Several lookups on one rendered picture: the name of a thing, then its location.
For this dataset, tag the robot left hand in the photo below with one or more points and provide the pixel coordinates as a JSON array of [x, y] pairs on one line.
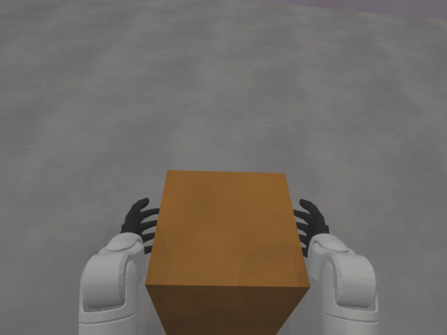
[[134, 218]]

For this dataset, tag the robot right hand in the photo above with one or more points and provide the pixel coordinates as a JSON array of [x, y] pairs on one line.
[[316, 224]]

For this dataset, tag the robot right forearm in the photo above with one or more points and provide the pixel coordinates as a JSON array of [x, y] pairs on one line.
[[348, 287]]

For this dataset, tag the robot left forearm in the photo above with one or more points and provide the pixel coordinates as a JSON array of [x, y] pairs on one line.
[[109, 287]]

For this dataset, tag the carton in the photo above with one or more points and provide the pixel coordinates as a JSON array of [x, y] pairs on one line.
[[226, 257]]

